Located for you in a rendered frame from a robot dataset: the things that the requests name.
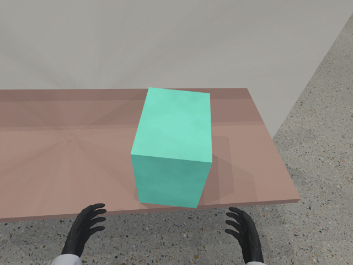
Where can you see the table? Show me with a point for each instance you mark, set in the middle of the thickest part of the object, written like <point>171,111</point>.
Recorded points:
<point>62,150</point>

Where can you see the carton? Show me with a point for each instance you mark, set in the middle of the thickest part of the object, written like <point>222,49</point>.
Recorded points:
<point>172,151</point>

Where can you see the left robot forearm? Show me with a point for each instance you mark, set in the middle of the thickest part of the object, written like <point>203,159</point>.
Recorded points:
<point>67,259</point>

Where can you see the robot left hand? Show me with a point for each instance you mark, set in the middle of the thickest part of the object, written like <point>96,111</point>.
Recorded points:
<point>80,230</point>

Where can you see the robot right hand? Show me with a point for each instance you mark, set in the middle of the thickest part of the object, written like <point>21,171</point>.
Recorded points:
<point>247,237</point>

